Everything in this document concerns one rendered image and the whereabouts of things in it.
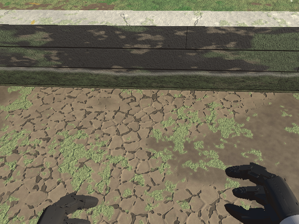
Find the robot right forearm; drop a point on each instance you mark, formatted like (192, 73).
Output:
(290, 220)

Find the right robot hand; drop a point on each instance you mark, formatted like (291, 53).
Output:
(271, 191)

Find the left robot hand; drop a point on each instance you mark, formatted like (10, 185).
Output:
(56, 213)

